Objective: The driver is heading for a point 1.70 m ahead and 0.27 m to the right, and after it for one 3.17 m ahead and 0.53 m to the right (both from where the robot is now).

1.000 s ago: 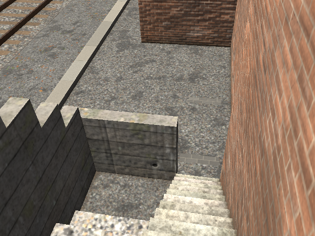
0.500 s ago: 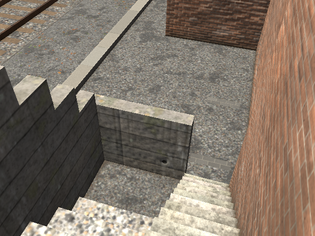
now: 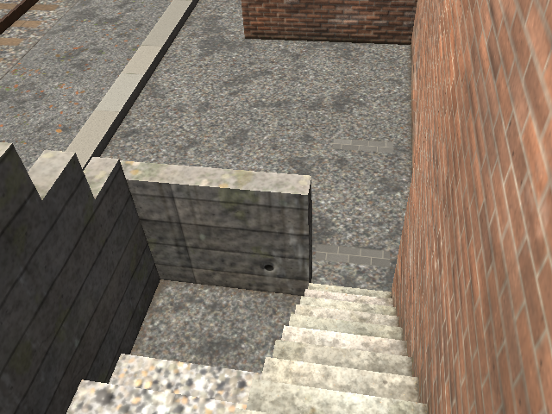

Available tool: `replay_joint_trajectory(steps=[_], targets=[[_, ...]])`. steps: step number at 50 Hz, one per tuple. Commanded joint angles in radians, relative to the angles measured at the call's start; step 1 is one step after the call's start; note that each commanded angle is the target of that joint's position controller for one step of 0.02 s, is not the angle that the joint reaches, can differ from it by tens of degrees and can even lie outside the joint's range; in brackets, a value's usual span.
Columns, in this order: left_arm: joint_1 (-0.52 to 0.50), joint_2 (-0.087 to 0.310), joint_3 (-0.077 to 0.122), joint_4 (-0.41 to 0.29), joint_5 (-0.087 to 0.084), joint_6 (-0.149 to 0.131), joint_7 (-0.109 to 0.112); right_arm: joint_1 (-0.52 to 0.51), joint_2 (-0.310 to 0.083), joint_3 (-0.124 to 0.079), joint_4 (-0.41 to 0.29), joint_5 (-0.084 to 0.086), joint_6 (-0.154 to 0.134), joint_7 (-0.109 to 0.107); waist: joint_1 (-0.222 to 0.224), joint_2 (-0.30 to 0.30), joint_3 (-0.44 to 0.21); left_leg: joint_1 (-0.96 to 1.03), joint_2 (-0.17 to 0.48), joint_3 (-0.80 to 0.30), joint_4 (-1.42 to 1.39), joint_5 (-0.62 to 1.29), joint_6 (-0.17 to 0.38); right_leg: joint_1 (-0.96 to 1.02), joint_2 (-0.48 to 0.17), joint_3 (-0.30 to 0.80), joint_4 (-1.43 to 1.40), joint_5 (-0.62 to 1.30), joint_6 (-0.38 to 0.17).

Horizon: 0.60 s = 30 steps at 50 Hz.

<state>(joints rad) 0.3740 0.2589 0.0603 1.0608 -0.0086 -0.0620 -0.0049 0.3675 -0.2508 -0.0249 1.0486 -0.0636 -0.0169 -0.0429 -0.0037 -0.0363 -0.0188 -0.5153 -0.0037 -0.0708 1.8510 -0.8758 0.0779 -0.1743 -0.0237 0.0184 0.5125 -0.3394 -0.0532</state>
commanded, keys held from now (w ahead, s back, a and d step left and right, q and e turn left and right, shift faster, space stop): no key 1.00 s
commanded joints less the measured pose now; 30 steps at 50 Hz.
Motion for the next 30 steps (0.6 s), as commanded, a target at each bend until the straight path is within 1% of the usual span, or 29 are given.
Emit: replay_joint_trajectory(steps=[1,2,3,4,5,6,7,8,9,10,11,12,13,14,15,16,17,18,19,20,21,22,23,24,27,29,30], targets=[[0.368,0.158,0.004,0.113,-0.060,-0.016,0.009,0.087,0.010,0.023,-0.040,0.012,0.014,-0.001,0.023,-0.276,-0.016,-0.551,-0.026,0.004,0.129,0.088,-0.012,0.222,-0.339,0.443,0.093,0.927,-0.176],[0.304,0.092,-0.018,0.092,-0.048,-0.005,0.016,-0.013,-0.027,0.023,-0.040,0.005,0.038,0.010,0.026,-0.121,0.057,-0.533,-0.015,0.044,0.108,0.105,-0.028,0.105,-0.295,0.411,0.014,0.749,-0.163],[0.220,0.063,-0.049,0.049,-0.014,-0.028,0.024,-0.115,-0.029,0.021,-0.073,0.017,0.021,0.000,0.023,-0.009,0.099,-0.481,0.032,-0.083,-0.204,0.449,-0.037,0.018,-0.266,0.318,0.097,0.887,-0.182],[0.207,0.057,-0.060,0.064,-0.004,-0.028,0.036,-0.109,-0.010,0.028,-0.078,0.035,0.018,0.004,-0.007,-0.100,0.077,-0.457,0.039,-0.027,-0.270,0.431,-0.048,0.012,-0.290,0.326,0.136,0.966,-0.193],[0.116,-0.018,-0.090,0.029,-0.018,-0.033,0.051,-0.064,0.019,0.041,-0.048,0.010,0.026,0.008,-0.085,-0.004,0.124,-0.263,0.056,-0.006,-0.569,0.809,-0.083,-0.264,-0.224,0.251,0.166,0.864,-0.162],[0.063,-0.016,-0.103,0.002,-0.051,-0.028,0.053,-0.053,0.037,0.049,-0.022,0.006,0.045,0.013,-0.108,-0.050,0.089,-0.234,-0.010,0.059,-0.544,0.869,-0.100,-0.232,-0.151,0.142,0.132,0.831,-0.096],[0.166,-0.024,-0.115,0.011,-0.067,-0.019,0.073,-0.126,0.031,0.048,-0.004,-0.004,0.060,0.031,-0.018,-0.047,0.114,-0.255,0.002,0.071,-0.615,0.813,-0.112,-0.140,-0.144,0.188,0.167,0.960,-0.026],[0.187,0.000,-0.108,0.011,-0.052,-0.001,0.077,-0.153,0.020,0.045,-0.017,0.011,0.062,0.042,-0.003,-0.050,0.123,-0.176,0.013,0.065,-0.782,0.721,-0.132,-0.113,-0.159,0.209,0.148,1.055,-0.022],[0.221,0.004,-0.109,0.023,-0.033,0.017,0.075,-0.171,0.033,0.050,-0.021,0.034,0.066,0.046,0.016,-0.101,0.124,-0.072,-0.005,0.094,-0.898,0.605,-0.145,-0.101,-0.161,0.198,0.114,1.174,0.013],[0.228,0.026,-0.105,0.026,-0.014,0.025,0.076,-0.197,0.044,0.059,-0.049,0.056,0.061,0.046,0.041,-0.173,0.096,-0.005,-0.008,0.102,-0.957,0.538,-0.153,-0.061,-0.167,0.210,0.073,1.185,0.020],[0.191,0.040,-0.106,0.014,-0.029,0.003,0.062,-0.106,0.056,0.063,-0.001,0.055,0.047,0.047,0.004,-0.212,0.059,0.175,0.004,0.091,-0.840,0.734,-0.116,-0.162,-0.189,0.205,0.098,1.162,0.013],[0.141,0.028,-0.109,-0.002,-0.043,-0.008,0.056,-0.071,0.060,0.068,0.013,0.049,0.036,0.047,-0.027,-0.189,0.061,0.280,0.021,0.070,-0.956,0.757,-0.090,-0.228,-0.188,0.184,0.085,1.162,0.022],[0.156,0.039,-0.100,0.003,-0.048,-0.011,0.054,-0.054,0.050,0.069,0.022,0.048,0.023,0.050,-0.030,-0.139,0.079,0.360,0.042,0.058,-1.087,0.896,-0.075,-0.246,-0.164,0.141,0.095,1.179,0.047],[0.243,0.038,-0.091,0.026,-0.045,-0.004,0.054,-0.067,0.018,0.064,0.024,0.053,0.007,0.051,0.005,-0.038,0.095,0.387,0.073,0.046,-1.157,1.140,-0.060,-0.216,-0.131,0.097,0.097,1.121,0.080],[0.298,0.019,-0.093,0.047,-0.039,0.010,0.054,-0.081,0.021,0.061,0.024,0.062,-0.001,0.052,0.027,-0.012,0.065,0.428,0.087,0.027,-1.175,1.194,-0.040,-0.183,-0.134,0.092,0.073,1.009,0.091],[0.289,-0.004,-0.098,0.050,-0.035,0.025,0.054,-0.109,0.039,0.064,0.022,0.067,-0.003,0.054,0.034,0.001,0.052,0.417,0.090,0.022,-1.220,1.197,-0.035,-0.126,-0.128,0.079,0.035,0.901,0.092],[0.228,0.000,-0.095,0.042,-0.025,0.035,0.046,-0.114,0.063,0.065,0.027,0.068,0.001,0.056,0.020,-0.026,0.037,0.412,0.093,0.022,-1.268,1.218,-0.016,-0.067,-0.113,0.063,0.028,0.830,0.082],[0.229,-0.009,-0.090,0.042,-0.017,0.043,0.040,-0.124,0.047,0.063,0.026,0.071,-0.003,0.052,0.052,0.002,0.019,0.397,0.118,0.007,-1.292,1.252,-0.006,0.008,-0.117,0.048,-0.037,0.702,0.073],[0.224,-0.036,-0.096,0.045,-0.009,0.052,0.037,-0.155,0.045,0.059,0.025,0.079,-0.005,0.051,0.066,0.040,0.028,0.369,0.123,0.002,-1.334,1.231,-0.010,0.068,-0.120,0.036,-0.103,0.597,0.067],[0.206,-0.049,-0.099,0.046,-0.002,0.062,0.037,-0.161,0.043,0.054,0.027,0.088,-0.005,0.052,0.062,0.059,0.046,0.351,0.124,-0.005,-1.383,1.187,-0.017,0.112,-0.121,0.020,-0.144,0.518,0.065],[0.171,-0.043,-0.098,0.038,-0.010,0.066,0.045,-0.158,0.039,0.052,0.026,0.088,-0.003,0.051,0.046,0.078,0.041,0.360,0.116,-0.021,-1.428,1.162,-0.030,0.137,-0.121,0.017,-0.148,0.497,0.059],[0.151,-0.032,-0.096,0.032,-0.015,0.068,0.049,-0.151,0.049,0.052,0.024,0.089,-0.002,0.049,0.045,0.052,0.035,0.364,0.114,-0.029,-1.457,1.164,-0.033,0.171,-0.132,0.014,-0.178,0.530,0.060],[0.148,-0.031,-0.097,0.037,-0.021,0.069,0.049,-0.140,0.048,0.051,0.026,0.087,-0.002,0.048,0.045,0.028,0.030,0.370,0.114,-0.027,-1.469,1.148,-0.035,0.191,-0.144,0.008,-0.191,0.581,0.061],[0.146,-0.036,-0.101,0.040,-0.025,0.067,0.048,-0.135,0.052,0.051,0.023,0.089,-0.003,0.047,0.047,0.006,0.025,0.379,0.114,-0.029,-1.482,1.130,-0.036,0.200,-0.153,0.005,-0.201,0.622,0.062],[0.130,-0.036,-0.109,0.051,-0.029,0.059,0.047,-0.136,0.058,0.053,0.015,0.090,-0.003,0.046,0.052,-0.046,0.022,0.387,0.117,-0.031,-1.504,1.093,-0.039,0.205,-0.169,0.005,-0.220,0.721,0.058],[0.105,-0.042,-0.117,0.048,-0.026,0.053,0.045,-0.135,0.053,0.054,0.017,0.092,-0.005,0.046,0.052,-0.041,0.026,0.402,0.120,-0.028,-1.513,1.078,-0.047,0.181,-0.172,0.016,-0.239,0.710,0.057],[0.096,-0.032,-0.116,0.051,-0.025,0.048,0.043,-0.126,0.044,0.052,0.021,0.090,-0.006,0.048,0.048,-0.033,0.027,0.405,0.122,-0.028,-1.511,1.074,-0.050,0.175,-0.168,0.014,-0.236,0.689,0.057]])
